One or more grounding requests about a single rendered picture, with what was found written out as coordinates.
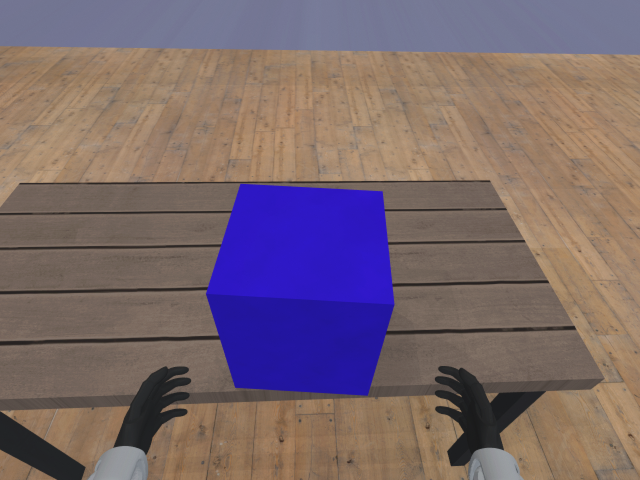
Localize right robot hand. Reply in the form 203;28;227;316
435;366;504;454

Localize table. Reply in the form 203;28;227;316
0;180;605;480

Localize carton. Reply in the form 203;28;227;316
206;184;394;396

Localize left robot forearm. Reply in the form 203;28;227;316
87;446;148;480

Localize right robot forearm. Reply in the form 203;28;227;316
468;448;524;480

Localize left robot hand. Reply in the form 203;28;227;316
113;366;191;455

